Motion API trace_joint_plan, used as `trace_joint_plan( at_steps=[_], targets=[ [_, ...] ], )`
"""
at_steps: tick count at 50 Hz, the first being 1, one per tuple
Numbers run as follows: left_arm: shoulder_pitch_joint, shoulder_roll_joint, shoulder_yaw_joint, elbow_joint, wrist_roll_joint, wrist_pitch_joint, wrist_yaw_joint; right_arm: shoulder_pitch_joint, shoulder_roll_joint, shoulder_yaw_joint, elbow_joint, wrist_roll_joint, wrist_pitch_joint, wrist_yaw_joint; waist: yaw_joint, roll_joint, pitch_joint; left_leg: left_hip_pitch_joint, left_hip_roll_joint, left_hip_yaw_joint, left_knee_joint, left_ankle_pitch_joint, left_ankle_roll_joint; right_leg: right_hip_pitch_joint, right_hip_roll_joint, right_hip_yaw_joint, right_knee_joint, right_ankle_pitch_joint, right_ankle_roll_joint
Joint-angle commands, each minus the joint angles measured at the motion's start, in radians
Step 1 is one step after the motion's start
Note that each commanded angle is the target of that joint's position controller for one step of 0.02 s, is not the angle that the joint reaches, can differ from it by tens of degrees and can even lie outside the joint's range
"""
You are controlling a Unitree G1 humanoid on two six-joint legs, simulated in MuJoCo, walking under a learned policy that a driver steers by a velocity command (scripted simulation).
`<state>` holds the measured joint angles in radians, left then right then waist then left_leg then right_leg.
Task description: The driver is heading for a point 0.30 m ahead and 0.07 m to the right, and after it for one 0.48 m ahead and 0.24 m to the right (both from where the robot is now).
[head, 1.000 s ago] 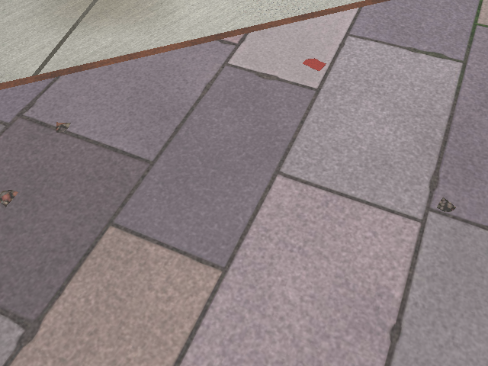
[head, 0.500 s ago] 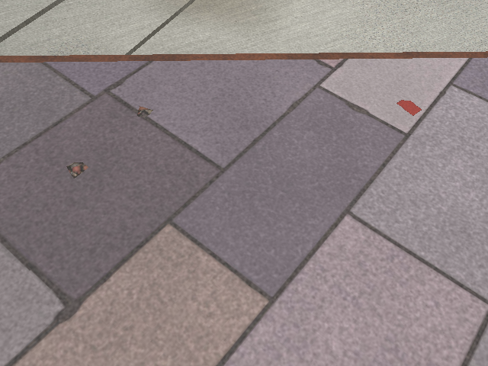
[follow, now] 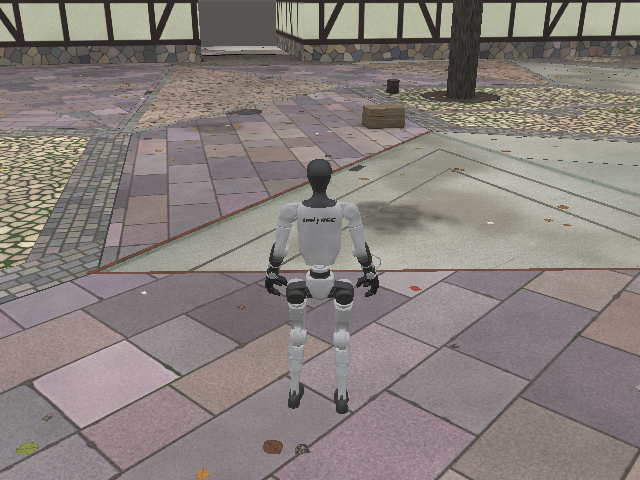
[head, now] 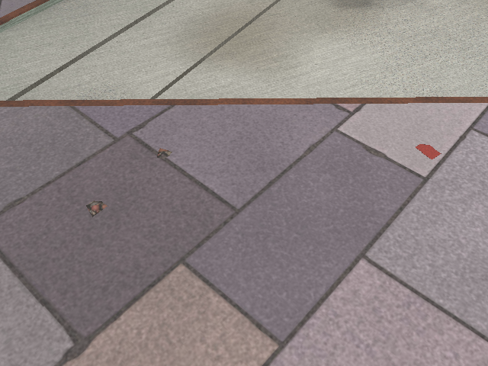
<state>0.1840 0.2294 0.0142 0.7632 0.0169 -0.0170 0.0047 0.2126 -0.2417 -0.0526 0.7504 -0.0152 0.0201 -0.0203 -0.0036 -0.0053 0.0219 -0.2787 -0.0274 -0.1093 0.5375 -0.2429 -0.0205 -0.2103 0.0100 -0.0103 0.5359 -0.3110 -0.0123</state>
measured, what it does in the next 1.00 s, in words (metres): walks ahead, turning right: right foot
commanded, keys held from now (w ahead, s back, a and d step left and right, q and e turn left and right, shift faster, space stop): w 0.28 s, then w+e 0.52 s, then no key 0.20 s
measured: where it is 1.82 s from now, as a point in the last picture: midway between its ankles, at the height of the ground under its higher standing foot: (285, 343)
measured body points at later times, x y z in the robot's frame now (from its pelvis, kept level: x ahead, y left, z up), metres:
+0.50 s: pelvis +0.16 +0.03 +0.01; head +0.18 +0.04 +0.46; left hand +0.36 +0.26 -0.10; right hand +0.14 -0.24 -0.12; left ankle +0.04 +0.13 -0.73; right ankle +0.30 -0.14 -0.68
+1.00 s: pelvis +0.43 -0.05 +0.01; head +0.47 -0.07 +0.46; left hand +0.60 +0.19 -0.10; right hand +0.54 -0.36 -0.08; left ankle +0.65 +0.06 -0.68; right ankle +0.40 -0.11 -0.73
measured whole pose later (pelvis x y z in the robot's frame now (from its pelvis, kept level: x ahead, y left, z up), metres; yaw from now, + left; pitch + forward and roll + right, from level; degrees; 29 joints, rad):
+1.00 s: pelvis +0.43 -0.05 +0.01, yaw -18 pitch +2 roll -1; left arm 0.27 0.27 0.05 0.73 -0.01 -0.04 0.00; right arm 0.11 -0.29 -0.04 0.69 -0.02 -0.09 -0.01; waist 0.05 0.04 0.05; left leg -0.69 0.09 -0.09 0.73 0.02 -0.06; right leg -0.18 0.14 0.08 0.35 -0.19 -0.10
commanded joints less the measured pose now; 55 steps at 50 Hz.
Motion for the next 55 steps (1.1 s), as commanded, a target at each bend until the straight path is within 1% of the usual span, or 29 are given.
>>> trace_joint_plan(
  at_steps=[1, 3, 5, 7, 9, 10, 11, 12, 13, 15, 17, 23, 28, 31, 32, 33, 34, 35, 36, 37, 38, 39, 41, 43, 45, 47, 50, 53, 55],
  targets=[
    [0.014, 0.138, 0.038, -0.049, -0.01, -0.003, 0.004, -0.01, -0.099, -0.025, -0.045, 0.008, -0.014, -0.008, 0.017, -0.02, -0.028, 0.001, -0.006, 0.01, -0.014, -0.17, 0.044, -0.048, -0.073, 0.104, -0.154, -0.233, -0.063],
    [0.055, 0.175, 0.049, -0.041, -0.023, -0.003, 0.012, -0.029, -0.095, -0.026, -0.059, 0.018, -0.035, -0.006, 0.031, -0.095, 0.051, -0.144, -0.022, 0.069, 0.089, -0.242, 0.048, -0.034, -0.18, 0.266, -0.253, -0.444, -0.141],
    [0.087, 0.211, 0.062, -0.023, -0.032, -0.013, 0.018, -0.074, -0.081, -0.021, -0.078, 0.033, -0.068, 0.003, 0.041, -0.143, 0.121, -0.231, 0.022, 0.103, 0.174, -0.166, 0.054, -0.018, -0.317, 0.441, -0.333, -0.478, -0.219],
    [0.07, 0.206, 0.063, -0.022, -0.034, -0.021, 0.016, -0.057, -0.077, -0.022, -0.07, 0.038, -0.093, 0.018, 0.02, -0.146, 0.119, -0.189, 0.047, 0.104, 0.124, -0.173, 0.079, -0.017, -0.315, 0.407, -0.317, -0.356, -0.213],
    [0.004, 0.181, 0.057, -0.037, -0.044, -0.017, 0.006, 0.078, -0.087, -0.032, -0.007, 0.037, -0.106, 0.029, -0.052, -0.126, 0.064, 0.112, 0.015, 0.126, -0.04, -0.058, 0.099, -0.146, -0.214, 0.252, -0.236, -0.216, -0.147],
    [-0.032, 0.136, 0.044, -0.053, -0.039, -0.023, 0.003, 0.169, -0.133, -0.05, 0.023, 0.033, -0.108, 0.028, -0.09, -0.054, 0.033, 0.237, 0.069, 0.015, -0.092, -0.065, 0.122, -0.227, -0.138, 0.146, -0.087, -0.103, -0.094],
    [-0.058, 0.082, 0.029, -0.095, -0.032, -0.041, 0.004, 0.274, -0.229, -0.077, 0.045, 0.029, -0.111, 0.027, -0.106, 0.204, -0.008, 0.387, 0.239, -0.318, -0.226, -0.175, 0.222, -0.404, 0.013, -0.029, 0.256, -0.051, -0.01],
    [-0.07, 0.129, 0.041, -0.114, -0.04, -0.061, 0.009, 0.325, -0.234, -0.074, 0.041, 0.024, -0.118, 0.034, -0.132, 0.278, -0.031, 0.462, 0.38, -0.601, -0.325, -0.139, 0.335, -0.561, 0.042, 0.048, 0.5, -0.244, 0.007],
    [-0.038, 0.165, 0.055, -0.103, -0.058, -0.072, 0.003, 0.277, -0.182, -0.055, 0.032, 0.019, -0.126, 0.032, -0.091, 0.171, 0.0, 0.47, 0.388, -0.544, -0.299, -0.099, 0.335, -0.641, -0.011, 0.101, 0.623, -0.238, -0.013],
    [-0.027, 0.145, 0.051, -0.081, -0.058, -0.08, -0.011, 0.211, -0.141, -0.041, 0.014, 0.016, -0.126, 0.027, -0.061, 0.073, 0.015, 0.451, 0.331, -0.354, -0.311, -0.049, 0.272, -0.686, -0.077, 0.098, 0.629, -0.07, -0.048],
    [-0.037, 0.132, 0.055, -0.071, -0.051, -0.071, -0.029, 0.182, -0.097, -0.022, 0.014, 0.008, -0.117, 0.025, -0.046, 0.084, 0.029, 0.39, 0.279, -0.194, -0.35, 0.113, 0.219, -0.633, -0.109, 0.091, 0.566, 0.044, -0.044],
    [-0.148, 0.07, 0.031, -0.125, -0.043, -0.053, -0.048, 0.173, -0.148, -0.028, 0.03, 0.007, -0.115, 0.006, -0.066, 0.076, 0.069, 0.241, 0.217, 0.09, -0.423, 0.283, 0.185, -0.52, -0.072, 0.029, 0.246, 0.304, 0.013],
    [-0.243, 0.083, 0.029, -0.186, -0.044, -0.057, -0.069, 0.208, -0.175, -0.033, 0.07, 0.024, -0.113, 0.004, -0.076, 0.072, 0.105, 0.293, 0.266, 0.175, -0.411, 0.393, 0.165, -0.444, -0.049, -0.021, 0.071, 0.353, -0.038],
    [-0.169, 0.134, 0.055, -0.193, -0.04, -0.053, -0.078, 0.181, -0.216, -0.046, 0.061, 0.022, -0.092, -0.007, -0.005, 0.118, 0.006, 0.397, 0.278, 0.23, -0.199, 0.925, 0.126, -0.32, 0.028, -0.089, 0.074, 0.227, -0.102],
    [-0.049, 0.17, 0.076, -0.167, -0.043, -0.048, -0.076, 0.17, -0.227, -0.049, 0.055, 0.018, -0.08, -0.013, 0.061, 0.129, -0.069, 0.389, 0.267, 0.249, -0.035, 1.049, 0.111, -0.18, 0.066, -0.106, 0.073, 0.2, -0.128],
    [0.108, 0.218, 0.104, -0.13, -0.045, -0.041, -0.063, 0.159, -0.226, -0.046, 0.045, 0.019, -0.075, -0.019, 0.145, 0.101, -0.15, 0.264, 0.237, 0.268, 0.191, 1.017, 0.08, 0.068, 0.081, -0.079, 0.034, 0.235, -0.164],
    [0.248, 0.297, 0.125, -0.106, -0.042, -0.026, -0.038, 0.184, -0.177, -0.027, 0.013, -0.005, -0.085, -0.021, 0.169, -0.07, -0.264, -0.008, 0.167, 0.269, 0.53, 0.518, 0.046, 0.387, -0.106, 0.215, 0.033, 0.213, -0.226],
    [0.202, 0.331, 0.122, -0.131, -0.045, -0.035, -0.041, 0.273, -0.061, 0.015, -0.018, -0.002, -0.116, 0.004, 0.062, -0.275, -0.416, -0.377, -0.049, 0.11, 0.894, -0.309, -0.003, 0.656, -0.347, 0.833, -0.153, -0.044, -0.438],
    [0.204, 0.248, 0.104, -0.133, -0.037, -0.037, -0.039, 0.16, -0.179, -0.012, -0.031, 0.028, -0.154, 0.022, 0.133, -0.139, -0.397, -0.479, 0.009, -0.047, 0.943, -0.262, 0.024, 0.618, -0.325, 0.841, -0.248, -0.158, -0.385],
    [0.166, 0.216, 0.094, -0.128, -0.03, -0.042, -0.036, 0.067, -0.192, -0.014, -0.069, 0.058, -0.17, 0.028, 0.117, -0.089, -0.236, -0.513, 0.05, -0.02, 0.895, -0.177, 0.043, 0.473, -0.29, 0.685, -0.264, -0.116, -0.335],
    [0.1, 0.207, 0.089, -0.136, -0.029, -0.05, -0.037, 0.037, -0.173, -0.008, -0.08, 0.044, -0.177, 0.02, 0.062, 0.035, -0.126, -0.48, 0.093, -0.008, 0.795, -0.11, 0.044, 0.286, -0.247, 0.573, -0.28, 0.013, -0.309],
    [0.044, 0.184, 0.083, -0.149, -0.023, -0.056, -0.036, 0.039, -0.177, -0.015, -0.074, 0.02, -0.171, 0.011, 0.022, 0.044, -0.091, -0.416, 0.126, -0.005, 0.712, -0.074, 0.037, 0.168, -0.207, 0.487, -0.287, 0.128, -0.291],
    [-0.008, 0.169, 0.079, -0.169, -0.013, -0.059, -0.032, 0.084, -0.174, -0.02, -0.071, 0.007, -0.144, 0.008, -0.03, -0.007, -0.056, -0.334, 0.15, 0.005, 0.657, -0.052, 0.011, 0.023, -0.173, 0.407, -0.32, 0.318, -0.297],
    [0.004, 0.172, 0.077, -0.148, -0.016, -0.067, -0.027, 0.094, -0.153, -0.015, -0.068, -0.006, -0.121, 0.001, -0.041, -0.007, -0.045, -0.293, 0.144, 0.043, 0.583, -0.035, -0.03, -0.072, -0.161, 0.288, -0.304, 0.636, -0.299],
    [0.024, 0.189, 0.079, -0.123, -0.015, -0.063, -0.016, 0.042, -0.121, -0.004, -0.087, -0.014, -0.114, -0.006, -0.028, -0.02, -0.042, -0.275, 0.123, 0.074, 0.444, 0.071, -0.054, -0.118, -0.115, 0.187, -0.279, 0.799, -0.269],
    [0.044, 0.186, 0.077, -0.104, -0.024, -0.049, -0.006, -0.018, -0.093, 0.008, -0.094, -0.012, -0.116, -0.002, 0.003, -0.038, -0.066, -0.218, 0.095, 0.091, 0.272, 0.23, -0.05, -0.119, -0.062, 0.122, -0.248, 0.777, -0.216],
    [0.105, 0.188, 0.074, -0.069, -0.031, -0.029, 0.005, -0.11, -0.097, 0.01, -0.111, 0.004, -0.123, 0.016, 0.058, -0.059, -0.093, -0.173, 0.057, 0.082, 0.104, 0.398, -0.037, -0.045, -0.087, 0.158, -0.224, 0.638, -0.186],
    [0.11, 0.179, 0.068, -0.052, -0.022, -0.018, 0.008, -0.133, -0.134, -0.004, -0.122, -0.002, -0.128, 0.028, 0.058, -0.075, -0.091, -0.19, 0.053, 0.053, 0.015, 0.317, 0.0, 0.068, -0.143, 0.233, -0.144, 0.608, -0.181],
    [0.09, 0.167, 0.062, -0.046, -0.022, -0.013, 0.009, -0.086, -0.148, -0.014, -0.11, -0.013, -0.135, 0.03, 0.019, -0.075, -0.099, -0.124, 0.042, 0.059, -0.078, 0.304, 0.04, 0.108, -0.142, 0.263, -0.051, 0.606, -0.156]
  ],
)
